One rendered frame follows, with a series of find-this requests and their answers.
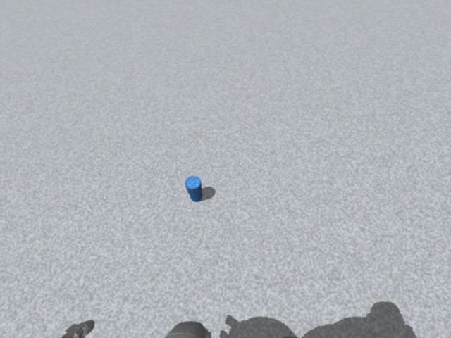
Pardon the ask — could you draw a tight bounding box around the cup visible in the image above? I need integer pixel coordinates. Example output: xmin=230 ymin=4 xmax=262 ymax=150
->
xmin=185 ymin=176 xmax=202 ymax=202

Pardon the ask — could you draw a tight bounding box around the left robot hand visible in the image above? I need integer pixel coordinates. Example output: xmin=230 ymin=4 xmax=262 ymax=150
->
xmin=62 ymin=320 xmax=94 ymax=338

